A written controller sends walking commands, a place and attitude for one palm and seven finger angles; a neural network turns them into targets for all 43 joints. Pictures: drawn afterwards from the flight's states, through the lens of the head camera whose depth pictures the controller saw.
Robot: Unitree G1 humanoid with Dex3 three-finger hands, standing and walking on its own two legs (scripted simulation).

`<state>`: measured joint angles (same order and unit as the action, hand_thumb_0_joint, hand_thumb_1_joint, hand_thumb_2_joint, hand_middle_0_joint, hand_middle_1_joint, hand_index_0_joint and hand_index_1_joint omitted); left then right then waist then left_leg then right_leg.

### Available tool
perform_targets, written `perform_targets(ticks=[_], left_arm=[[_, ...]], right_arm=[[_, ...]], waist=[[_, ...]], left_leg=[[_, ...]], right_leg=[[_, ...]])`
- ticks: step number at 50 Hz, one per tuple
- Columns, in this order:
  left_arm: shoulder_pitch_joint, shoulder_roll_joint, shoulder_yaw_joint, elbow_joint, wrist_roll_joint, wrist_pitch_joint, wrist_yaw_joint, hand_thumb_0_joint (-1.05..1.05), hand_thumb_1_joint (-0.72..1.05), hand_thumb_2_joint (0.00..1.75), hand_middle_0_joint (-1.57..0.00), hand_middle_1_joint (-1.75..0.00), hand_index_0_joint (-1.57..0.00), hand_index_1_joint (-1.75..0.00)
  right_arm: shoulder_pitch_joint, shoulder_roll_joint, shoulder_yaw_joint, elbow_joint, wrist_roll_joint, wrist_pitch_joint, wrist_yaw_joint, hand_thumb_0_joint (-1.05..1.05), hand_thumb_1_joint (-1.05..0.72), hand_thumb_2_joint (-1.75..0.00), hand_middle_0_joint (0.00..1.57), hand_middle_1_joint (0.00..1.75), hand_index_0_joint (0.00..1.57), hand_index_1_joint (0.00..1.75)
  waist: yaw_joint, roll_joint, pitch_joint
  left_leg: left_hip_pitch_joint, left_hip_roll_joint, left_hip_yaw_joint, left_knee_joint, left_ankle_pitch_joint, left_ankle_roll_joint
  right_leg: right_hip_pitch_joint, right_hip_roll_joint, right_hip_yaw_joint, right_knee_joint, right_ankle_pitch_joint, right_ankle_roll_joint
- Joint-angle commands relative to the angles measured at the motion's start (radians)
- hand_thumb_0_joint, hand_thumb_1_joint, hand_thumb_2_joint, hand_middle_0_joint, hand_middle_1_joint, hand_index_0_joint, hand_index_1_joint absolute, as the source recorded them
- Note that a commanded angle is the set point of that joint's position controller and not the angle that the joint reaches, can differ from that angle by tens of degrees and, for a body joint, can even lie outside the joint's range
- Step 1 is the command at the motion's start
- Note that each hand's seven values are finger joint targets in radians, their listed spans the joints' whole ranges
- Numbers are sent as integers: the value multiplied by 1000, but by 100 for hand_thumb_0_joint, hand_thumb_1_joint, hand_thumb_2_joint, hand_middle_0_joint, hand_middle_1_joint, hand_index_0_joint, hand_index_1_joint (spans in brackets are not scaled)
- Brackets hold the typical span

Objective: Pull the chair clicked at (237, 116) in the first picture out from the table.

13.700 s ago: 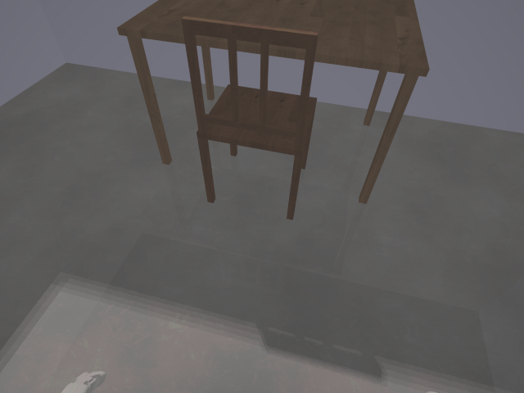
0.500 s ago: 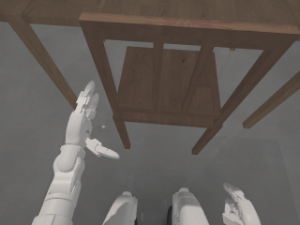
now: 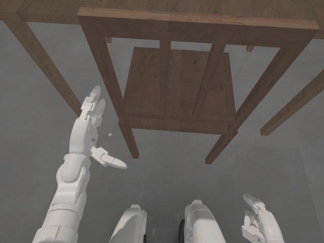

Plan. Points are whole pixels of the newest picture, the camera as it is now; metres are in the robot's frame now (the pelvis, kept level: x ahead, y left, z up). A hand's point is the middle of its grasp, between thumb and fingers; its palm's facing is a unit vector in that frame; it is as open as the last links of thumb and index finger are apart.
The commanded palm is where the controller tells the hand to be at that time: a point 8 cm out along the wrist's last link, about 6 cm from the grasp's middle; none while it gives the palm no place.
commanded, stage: aim the fingers beside a spindle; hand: left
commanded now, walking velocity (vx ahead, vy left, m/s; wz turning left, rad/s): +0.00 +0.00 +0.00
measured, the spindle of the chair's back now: (164, 84) +0.51 +0.01 +0.02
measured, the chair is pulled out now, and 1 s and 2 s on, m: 0.00 0.00 0.00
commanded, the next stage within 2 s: push the fingers through the gap in 0.36 s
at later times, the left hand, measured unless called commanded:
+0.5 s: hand (106, 135) +0.36 +0.14 +0.02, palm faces -0.08 -1.00 -0.05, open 16.9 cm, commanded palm +0.34 +0.20 +0.02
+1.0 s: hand (111, 119) +0.40 +0.14 +0.02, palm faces -0.05 -1.00 -0.07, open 16.9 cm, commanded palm +0.39 +0.19 +0.02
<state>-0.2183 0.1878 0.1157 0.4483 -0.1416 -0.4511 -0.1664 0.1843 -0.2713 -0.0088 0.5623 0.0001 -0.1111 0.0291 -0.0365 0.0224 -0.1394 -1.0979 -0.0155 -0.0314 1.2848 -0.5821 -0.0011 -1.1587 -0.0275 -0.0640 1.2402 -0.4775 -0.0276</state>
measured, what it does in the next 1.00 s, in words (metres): stands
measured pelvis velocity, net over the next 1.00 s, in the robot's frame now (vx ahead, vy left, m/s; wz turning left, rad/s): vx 0.00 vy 0.01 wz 0.00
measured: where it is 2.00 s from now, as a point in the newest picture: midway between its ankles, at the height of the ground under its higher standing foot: outside the picture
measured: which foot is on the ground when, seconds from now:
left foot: down 0.00-1.00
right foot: down 0.00-1.00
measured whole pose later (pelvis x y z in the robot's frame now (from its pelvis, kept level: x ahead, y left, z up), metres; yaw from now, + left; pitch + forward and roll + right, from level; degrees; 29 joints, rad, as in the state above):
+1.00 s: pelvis +0.00 +0.01 +0.00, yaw +0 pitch +24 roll -1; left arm -0.42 0.21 0.16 0.63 -0.10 -0.46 -0.11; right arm 0.22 -0.27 0.00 0.60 -0.01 -0.07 0.04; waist -0.06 0.03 -0.15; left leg -1.14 -0.02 -0.03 1.30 -0.58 0.01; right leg -1.20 -0.03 -0.06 1.25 -0.47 -0.02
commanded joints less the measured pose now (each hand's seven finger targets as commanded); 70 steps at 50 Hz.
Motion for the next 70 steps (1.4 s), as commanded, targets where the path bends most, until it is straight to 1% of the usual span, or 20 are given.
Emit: perform_targets(ticks=[1, 4, 7, 12, 14, 15, 23, 30, 31, 33, 36, 39, 42, 49, 55, 57, 59, 61, 67, 70], left_arm=[[-184, 166, 109, -218, -14, -79, 21, 0, -50, 30, -6, -8, -6, -8], [-176, 146, 96, -168, -12, -63, 15, 0, -50, 30, -6, -8, -6, -8], [-169, 116, 62, -147, -14, -54, -7, 0, -50, 30, -6, -8, -6, -8], [-206, 100, 23, -259, -32, -79, -26, 0, -50, 30, -6, -8, -6, -8], [-205, 109, 32, -267, -33, -85, -16, 0, -50, 30, -6, -8, -6, -8], [-206, 124, 45, -277, -28, -90, -7, 0, -50, 30, -6, -8, -6, -8], [-167, 103, 46, -190, 5, -62, 30, 0, -50, 30, -6, -8, -6, -8], [-338, 99, 11, -247, 10, -83, 37, 0, -50, 30, -6, -8, -6, -8], [-323, 89, 10, -219, 11, -82, 40, 0, -50, 30, -6, -8, -6, -8], [-370, 76, -4, -172, 15, -75, 44, 0, -50, 30, -6, -8, -6, -8], [-401, 95, 20, -106, 28, -60, 51, 0, -50, 30, -6, -8, -6, -8], [-384, 123, 61, -78, 29, -48, 58, 0, -50, 30, -6, -8, -6, -8], [-441, 146, 82, -78, 29, -54, 64, 0, -50, 30, -6, -8, -6, -8], [-567, 149, 81, 0, 26, -80, 55, 0, -50, 30, -6, -8, -6, -8], [-633, 213, 135, 94, 31, -102, 44, 0, -50, 30, -6, -8, -6, -8], [-643, 224, 150, 111, 33, -102, 38, 0, -50, 30, -6, -8, -6, -8], [-632, 230, 161, 159, 33, -90, 35, 0, -50, 30, -6, -8, -6, -8], [-659, 219, 156, 170, 37, -90, 33, 0, -50, 30, -6, -8, -6, -8], [-758, 229, 165, 204, 39, -110, 44, 0, -50, 30, -6, -8, -6, -8], [-808, 274, 190, 197, 46, -132, 48, 0, -50, 30, -6, -8, -6, -8]], right_arm=[[37, -132, -49, -123, -1, -43, -7, 0, -90, -90, 20, 30, 20, 30], [35, -133, -48, -120, 3, -34, -3, 0, -90, -90, 20, 30, 20, 30], [37, -137, -50, -125, 8, -32, -3, 0, -90, -90, 20, 30, 20, 30], [45, -138, -55, -127, 6, -46, -8, 0, -90, -90, 20, 30, 20, 30], [45, -140, -55, -120, 3, -49, -9, 0, -90, -90, 20, 30, 20, 30], [46, -143, -56, -118, 1, -51, -10, 0, -90, -90, 20, 30, 20, 30], [40, -141, -54, -119, -2, -30, 2, 0, -90, -90, 20, 30, 20, 30], [51, -141, -52, -111, -4, -32, -6, 0, -90, -90, 20, 30, 20, 30], [53, -142, -52, -107, -6, -31, -5, 0, -90, -90, 20, 30, 20, 30], [54, -144, -51, -91, -7, -28, -5, 0, -90, -90, 20, 30, 20, 30], [64, -149, -51, -85, -7, -21, -6, 0, -90, -90, 20, 30, 20, 30], [71, -146, -52, -92, -9, -10, -2, 0, -90, -90, 20, 30, 20, 30], [85, -143, -50, -87, -10, -6, -1, 0, -90, -90, 20, 30, 20, 30], [97, -144, -49, -56, -8, -4, -4, 0, -90, -90, 20, 30, 20, 30], [121, -156, -49, -43, -13, -10, -6, 0, -90, -90, 20, 30, 20, 30], [134, -155, -50, -36, -16, -9, -2, 0, -90, -90, 20, 30, 20, 30], [145, -158, -50, -37, -15, -1, 4, 0, -90, -90, 20, 30, 20, 30], [152, -158, -51, -41, -17, 1, 8, 0, -90, -90, 20, 30, 20, 30], [177, -161, -52, -26, -22, 7, 14, 0, -90, -90, 20, 30, 20, 30], [193, -168, -55, -23, -26, 6, 15, 0, -90, -90, 20, 30, 20, 30]], waist=[[4, -14, -460], [-9, -47, -409], [-15, -38, -389], [-18, 2, -456], [-19, -22, -447], [-18, 2, -456], [-8, -18, -406], [-32, 31, -451], [-29, 19, -454], [-48, 3, -430], [-47, 3, -432], [-26, -1, -471], [-31, 1, -496], [-71, -14, -446], [-66, 7, -484], [-62, 25, -516], [-64, 4, -503], [-66, 24, -512], [-90, 3, -496], [-92, 13, -537]], left_leg=[[140, -22, 13, -170, 298, 26], [105, -21, 19, -171, 260, 27], [112, -18, 17, -175, 248, 26], [185, -15, 2, -172, 311, 25], [182, -14, -5, -172, 316, 24], [195, -12, -9, -170, 330, 23], [165, -14, -9, -179, 295, 15], [215, -11, -25, -167, 317, 12], [219, -10, -30, -171, 319, 10], [195, -9, -30, -165, 290, 11], [182, -13, -28, -170, 284, 11], [165, -19, -12, -169, 304, 13], [169, -18, -10, -165, 335, 13], [104, -21, 5, -153, 239, 25], [101, -24, 4, -154, 237, 27], [111, -23, 9, -147, 280, 24], [95, -21, 10, -149, 290, 23], [107, -21, 9, -152, 307, 22], [95, -19, 8, -147, 285, 27], [112, -18, 5, -140, 307, 28]], right_leg=[[416, 15, 65, -160, 241, -4], [397, 16, 66, -170, 205, -2], [369, 17, 58, -174, 185, -3], [374, 21, 49, -165, 238, -7], [368, 22, 42, -160, 237, -6], [352, 23, 38, -151, 240, -7], [312, 22, 27, -142, 189, -11], [285, 25, 24, -134, 192, -12], [285, 24, 21, -134, 191, -11], [261, 25, 19, -134, 170, -9], [262, 23, 20, -131, 166, -11], [319, 23, 32, -135, 204, -11], [342, 25, 37, -132, 245, -10], [325, 27, 56, -161, 180, -2], [332, 30, 60, -157, 169, -7], [347, 28, 61, -145, 223, -7], [351, 30, 58, -144, 238, -7], [341, 31, 52, -137, 248, -7], [324, 37, 55, -146, 230, -3], [331, 40, 57, -135, 248, -5]])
